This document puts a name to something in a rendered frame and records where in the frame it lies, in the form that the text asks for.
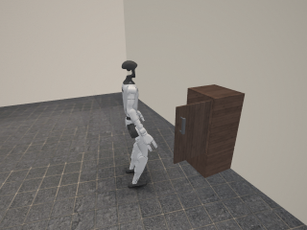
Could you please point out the right robot forearm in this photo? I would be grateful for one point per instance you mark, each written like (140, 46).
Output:
(134, 118)

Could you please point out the cupboard door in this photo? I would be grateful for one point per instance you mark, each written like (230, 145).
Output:
(193, 142)

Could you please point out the handle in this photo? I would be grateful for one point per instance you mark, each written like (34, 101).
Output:
(183, 124)

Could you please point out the right robot hand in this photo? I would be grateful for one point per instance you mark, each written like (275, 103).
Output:
(147, 139)

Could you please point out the robot left foot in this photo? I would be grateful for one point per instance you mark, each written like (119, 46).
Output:
(128, 170)

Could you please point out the left robot hand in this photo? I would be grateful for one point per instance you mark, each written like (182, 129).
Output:
(139, 114)

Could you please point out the right robot shin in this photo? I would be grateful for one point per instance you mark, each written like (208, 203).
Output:
(139, 168)

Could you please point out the robot right upper arm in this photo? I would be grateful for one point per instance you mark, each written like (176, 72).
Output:
(131, 92)

